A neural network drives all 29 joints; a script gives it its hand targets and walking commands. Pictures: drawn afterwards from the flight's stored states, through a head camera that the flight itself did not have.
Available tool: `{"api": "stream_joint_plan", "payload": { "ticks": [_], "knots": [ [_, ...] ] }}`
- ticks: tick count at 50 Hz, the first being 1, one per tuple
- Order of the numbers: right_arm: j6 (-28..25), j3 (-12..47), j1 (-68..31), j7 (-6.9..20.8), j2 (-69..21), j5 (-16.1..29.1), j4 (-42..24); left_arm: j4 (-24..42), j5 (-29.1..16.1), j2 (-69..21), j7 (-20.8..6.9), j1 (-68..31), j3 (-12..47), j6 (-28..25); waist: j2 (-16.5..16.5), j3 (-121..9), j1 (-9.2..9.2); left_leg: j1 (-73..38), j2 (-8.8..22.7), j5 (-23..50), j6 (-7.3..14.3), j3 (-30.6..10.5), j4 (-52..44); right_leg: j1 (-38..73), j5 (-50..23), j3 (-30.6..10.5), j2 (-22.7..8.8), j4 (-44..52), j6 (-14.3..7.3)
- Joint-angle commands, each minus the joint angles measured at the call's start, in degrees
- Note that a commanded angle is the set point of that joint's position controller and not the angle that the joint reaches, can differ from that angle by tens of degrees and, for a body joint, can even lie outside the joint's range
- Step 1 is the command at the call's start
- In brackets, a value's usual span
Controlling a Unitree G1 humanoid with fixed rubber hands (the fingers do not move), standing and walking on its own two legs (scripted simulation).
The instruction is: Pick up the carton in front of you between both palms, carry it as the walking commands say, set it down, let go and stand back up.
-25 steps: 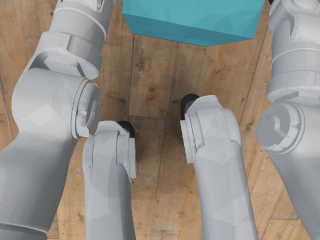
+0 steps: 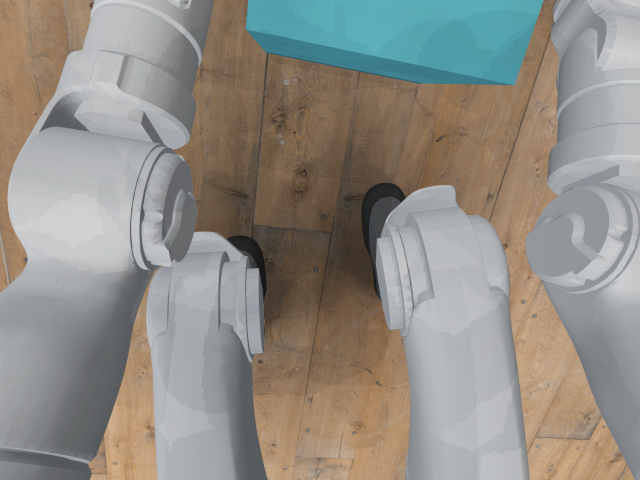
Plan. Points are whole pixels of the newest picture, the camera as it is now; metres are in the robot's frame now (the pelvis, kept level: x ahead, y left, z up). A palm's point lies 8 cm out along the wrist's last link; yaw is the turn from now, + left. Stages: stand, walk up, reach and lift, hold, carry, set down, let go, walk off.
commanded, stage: set down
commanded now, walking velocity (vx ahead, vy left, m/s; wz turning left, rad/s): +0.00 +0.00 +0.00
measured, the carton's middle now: out of the picture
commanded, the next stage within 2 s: let go in 1.32 s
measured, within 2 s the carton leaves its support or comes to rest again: neither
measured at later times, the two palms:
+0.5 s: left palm out of the picture +0.61 +0.01 -0.12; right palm out of the picture +0.50 -0.35 -0.12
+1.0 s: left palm out of the picture +0.61 +0.01 +0.02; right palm out of the picture +0.49 -0.36 +0.03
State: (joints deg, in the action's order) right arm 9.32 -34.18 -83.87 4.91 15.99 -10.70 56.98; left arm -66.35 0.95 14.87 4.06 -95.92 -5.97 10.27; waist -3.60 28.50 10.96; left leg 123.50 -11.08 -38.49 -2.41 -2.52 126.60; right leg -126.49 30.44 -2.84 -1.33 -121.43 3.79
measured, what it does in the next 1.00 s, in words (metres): rises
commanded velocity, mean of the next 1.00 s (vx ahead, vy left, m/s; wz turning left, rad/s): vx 0.00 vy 0.00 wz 0.00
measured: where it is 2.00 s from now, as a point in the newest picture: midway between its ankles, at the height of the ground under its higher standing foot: (316, 290)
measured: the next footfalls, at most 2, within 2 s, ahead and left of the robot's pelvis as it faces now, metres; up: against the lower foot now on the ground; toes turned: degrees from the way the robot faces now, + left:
none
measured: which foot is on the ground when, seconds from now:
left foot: down 0.00-1.00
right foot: down 0.00-1.00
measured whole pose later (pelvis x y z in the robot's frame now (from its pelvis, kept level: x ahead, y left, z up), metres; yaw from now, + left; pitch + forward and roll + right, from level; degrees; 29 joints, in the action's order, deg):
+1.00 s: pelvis +0.02 -0.01 +0.13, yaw -2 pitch +47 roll +2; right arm 13.9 -22.6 -71.6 -0.2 20.3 5.7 46.7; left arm -51.1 -1.6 18.6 6.9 -82.0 -6.1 17.8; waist -2.6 4.3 10.0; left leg 111.6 -4.8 -33.4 -2.1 -2.0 97.5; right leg -117.1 23.7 -2.3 1.2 -93.5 0.7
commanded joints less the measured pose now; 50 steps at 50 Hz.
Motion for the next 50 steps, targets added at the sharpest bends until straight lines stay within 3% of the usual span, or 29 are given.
{"api": "stream_joint_plan", "payload": {
  "ticks": [1, 5, 6, 8, 10, 11, 15, 17, 18, 20, 21, 22, 23, 25, 27, 28, 30, 31, 32, 33, 34, 35, 37, 39, 41, 43, 45, 48, 50],
  "knots": [
    [-3.93, 1.48, -10.02, -1.94, 7.89, 2.02, 2.93, 5.75, -2.05, -0.02, 0.50, -13.00, 4.89, -2.41, -6.46, -53.02, 8.01, -18.56, 2.91, 14.36, -0.62, 2.98, -11.70, 28.95, -20.23, 5.53, 2.37, 6.40, -2.72],
    [-8.68, 3.68, -9.88, -6.44, 15.53, 9.01, 1.29, 9.57, -7.66, 8.49, 3.37, -16.01, 9.07, -3.09, -5.37, -63.92, 11.70, -21.47, 4.36, 21.55, -0.80, 1.19, -9.41, 33.10, -29.81, 6.36, 1.15, 4.50, -2.26],
    [-8.87, 7.15, -12.88, -6.42, 15.21, 11.10, 2.94, 8.02, -6.29, 6.22, 3.64, -15.94, 8.32, -3.56, -6.50, -64.67, 6.27, -23.14, 3.31, 23.98, -1.15, 2.07, -9.14, 31.65, -30.12, 4.90, 1.47, 4.48, -2.70],
    [-9.70, 7.74, -12.60, -6.10, 18.90, 14.15, 4.63, 9.55, -10.45, 5.83, 3.10, -16.01, 11.26, -3.58, -7.20, -66.63, 10.55, -28.15, 4.82, 27.08, -0.47, 0.07, -7.97, 28.72, -29.97, 5.81, 0.60, 4.35, -2.21],
    [-9.50, 9.76, -12.11, -5.84, 18.56, 16.79, 6.25, 9.69, -10.00, 6.55, 3.17, -15.48, 11.72, -2.83, -9.26, -68.17, 8.31, -27.35, 4.73, 23.24, -1.62, 2.05, -8.65, 32.66, -30.67, 5.03, 0.36, 5.08, -3.41],
    [-9.26, 9.14, -11.26, -5.68, 19.00, 16.53, 5.99, 13.69, -12.24, 8.33, 2.95, -18.28, 13.72, -2.58, -7.51, -69.04, 11.90, -26.10, 5.97, 22.10, -1.35, 0.81, -8.22, 33.88, -30.66, 5.37, -0.51, 4.31, -2.90],
    [-8.37, 12.37, -15.77, -5.87, 19.49, 20.14, 0.69, 13.42, -10.38, 11.69, 3.74, -14.87, 11.51, -2.04, -4.31, -75.71, 6.77, -22.21, 5.08, 17.65, -1.20, 4.01, -8.96, 44.56, -31.99, 4.55, 0.08, 5.70, -2.41],
    [-7.02, 11.93, -15.39, -6.35, 19.40, 22.01, -3.08, 17.60, -10.20, 13.19, 3.70, -17.64, 10.43, -0.84, -6.67, -83.24, 7.14, -26.18, 5.40, 18.05, -1.22, 5.11, -9.48, 47.84, -33.93, 4.00, 0.47, 6.83, -2.73],
    [-6.41, 10.10, -12.60, -6.48, 21.18, 20.04, -2.47, 18.27, -9.82, 11.04, 3.60, -16.34, 10.83, -0.15, -7.62, -84.31, 9.12, -27.82, 5.28, 16.95, -1.24, 5.68, -9.22, 46.24, -32.55, 5.59, 0.57, 7.84, -2.24],
    [-4.33, 12.26, -13.73, -6.53, 19.80, 21.07, -4.80, 21.71, -9.39, 11.55, 3.79, -16.89, 9.68, 1.54, -5.54, -91.63, 7.34, -31.41, 4.57, 16.96, -1.55, 7.02, -11.17, 52.92, -33.29, 5.37, 1.52, 8.84, -2.17],
    [-2.87, 12.22, -15.02, -6.72, 19.24, 21.53, -5.82, 19.82, -9.93, 12.46, 3.79, -18.74, 8.49, 2.75, -5.51, -88.95, 8.37, -29.36, 4.70, 13.76, -0.57, 7.05, -12.73, 51.50, -31.58, 5.67, 1.25, 11.18, -2.15],
    [-1.42, 14.93, -15.12, -7.30, 18.02, 22.09, -7.03, 19.83, -7.78, 13.74, 3.99, -16.46, 5.12, 3.58, -1.61, -91.54, 4.28, -27.69, 4.41, 12.68, -0.14, 8.44, -13.31, 57.57, -30.10, 4.69, 2.42, 12.42, -1.70],
    [-0.53, 13.05, -13.21, -7.90, 18.67, 20.85, -8.40, 19.41, -6.81, 12.43, 4.13, -14.43, 4.37, 4.40, -3.99, -91.65, 5.82, -27.64, 4.63, 10.39, -0.40, 7.66, -15.02, 55.85, -28.71, 5.16, 2.60, 13.88, -1.59],
    [0.26, 15.26, -10.37, -7.80, 14.79, 19.88, -3.88, 15.83, -6.34, 13.30, 3.85, -13.51, 3.01, 4.63, -0.34, -82.68, 4.57, -21.73, 4.06, 7.65, 0.22, 7.12, -18.92, 55.09, -24.60, 6.09, 2.78, 15.83, -1.80],
    [0.19, 14.55, -11.50, -7.57, 13.14, 18.02, -6.67, 15.26, -4.51, 10.94, 2.91, -9.87, 0.43, 4.03, 0.53, -78.52, 0.98, -16.88, 4.37, 7.21, 0.76, 7.36, -19.30, 49.24, -22.21, 5.59, 2.73, 17.54, -1.52],
    [-0.43, 14.11, -12.98, -7.93, 13.39, 17.59, -11.18, 14.89, -4.05, 10.05, 2.58, -9.30, -1.45, 3.57, -0.05, -79.22, 2.42, -16.75, 3.53, 6.63, 1.11, 7.60, -21.02, 50.59, -21.80, 6.30, 3.46, 18.49, -1.39],
    [-0.18, 12.77, -8.54, -7.77, 13.15, 16.24, -4.88, 13.32, -3.50, 9.02, 2.24, -9.65, 0.16, 3.45, -0.21, -80.07, 4.36, -17.70, 3.96, 7.98, 0.64, 7.19, -23.45, 51.92, -24.96, 6.44, 3.28, 19.49, -1.20],
    [0.15, 13.29, -8.25, -7.73, 14.86, 15.77, -5.34, 11.00, -2.88, 11.61, 2.54, -9.65, -1.56, 3.77, 3.69, -80.67, 4.17, -19.38, 3.52, 5.69, 1.08, 6.96, -24.26, 52.53, -21.42, 6.71, 3.59, 20.88, -1.00],
    [0.26, 12.61, -8.97, -7.80, 11.79, 15.40, -8.30, 10.47, -2.58, 11.04, 2.28, -8.45, -2.10, 3.87, 2.75, -79.37, 2.94, -17.41, 3.40, 5.38, 1.62, 6.99, -25.42, 52.31, -22.72, 6.25, 3.06, 21.98, -0.64],
    [-0.25, 11.05, -8.43, -7.93, 12.60, 13.98, -8.38, 10.42, -2.56, 10.06, 2.15, -7.26, -1.51, 3.32, 3.38, -80.54, 4.65, -15.80, 2.85, 6.79, 1.07, 7.24, -24.98, 54.97, -24.57, 6.11, 3.93, 22.76, -0.54],
    [-0.35, 11.46, -8.22, -8.03, 12.56, 14.56, -9.65, 12.72, -2.29, 10.25, 2.08, -8.13, -1.10, 3.19, 1.64, -81.77, 2.43, -18.48, 2.91, 7.74, 1.33, 7.39, -26.43, 52.73, -24.85, 6.57, 3.31, 23.20, -0.70],
    [-0.17, 10.27, -7.35, -8.16, 13.34, 14.52, -11.56, 13.79, -1.03, 8.40, 2.22, -6.52, -1.57, 3.14, -2.22, -83.98, 3.65, -20.80, 2.95, 8.95, 0.75, 7.56, -26.69, 50.88, -25.01, 6.66, 4.23, 24.54, -0.99],
    [0.78, 12.90, -4.32, -7.03, 10.46, 15.93, -7.43, 12.99, -1.67, 8.57, 2.09, -7.09, -1.60, 3.33, 0.38, -81.50, 2.55, -22.41, 2.70, 9.14, 0.90, 7.92, -29.40, 52.12, -25.69, 7.33, 3.74, 25.54, -0.51],
    [-0.44, 10.98, -2.79, -6.54, 13.37, 15.10, -13.66, 17.71, -1.26, 8.71, 2.92, -6.28, -2.16, 3.45, 0.29, -88.01, 4.54, -26.64, 2.62, 11.49, 1.26, 6.15, -30.74, 52.63, -27.82, 8.52, 4.27, 25.92, -1.07],
    [0.84, 11.62, -4.36, -6.49, 13.46, 16.13, -12.80, 16.99, -0.82, 7.55, 2.45, -4.62, -1.76, 3.65, -3.32, -87.74, 1.82, -25.30, 2.32, 12.55, 0.25, 7.53, -31.72, 55.07, -28.45, 6.23, 4.70, 28.53, -1.06],
    [1.35, 8.90, -2.77, -5.86, 13.61, 14.67, -15.10, 19.46, -0.75, 9.42, 2.84, -6.36, -2.67, 4.33, -2.04, -88.45, 4.53, -30.70, 3.06, 13.18, 1.00, 6.05, -34.16, 51.82, -28.74, 8.23, 4.16, 29.81, -0.85],
    [2.91, 11.57, -2.50, -6.10, 14.32, 16.40, -18.20, 20.30, -1.65, 8.37, 2.85, -4.80, -1.97, 5.26, -2.14, -96.03, 3.01, -34.66, 2.50, 15.46, 0.52, 6.91, -34.82, 60.38, -32.49, 7.49, 4.85, 32.02, -1.00],
    [3.91, 9.86, -1.11, -5.09, 14.02, 14.97, -17.19, 20.74, -3.06, 8.06, 2.88, -4.29, 0.38, 6.86, -1.83, -96.04, 5.48, -36.04, 2.96, 16.68, -0.13, 6.49, -37.50, 60.81, -34.47, 8.51, 4.65, 33.83, -1.00],
    [4.10, 11.21, 1.10, -4.42, 13.67, 17.28, -17.04, 23.73, -2.00, 8.65, 3.03, -3.49, 0.16, 7.16, -3.75, -98.00, 3.06, -38.67, 3.13, 17.38, 0.02, 6.08, -40.01, 61.13, -35.11, 8.33, 4.93, 34.37, -1.32]
  ]
}}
